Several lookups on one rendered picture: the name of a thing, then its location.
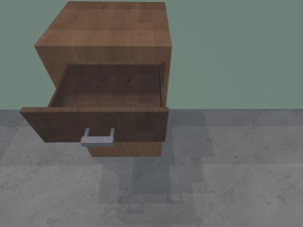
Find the handle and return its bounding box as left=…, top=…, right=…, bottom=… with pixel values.
left=80, top=128, right=115, bottom=147

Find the cabinet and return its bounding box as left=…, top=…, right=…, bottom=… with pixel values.
left=34, top=1, right=172, bottom=157

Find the drawer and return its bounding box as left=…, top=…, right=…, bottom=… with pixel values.
left=19, top=64, right=169, bottom=143

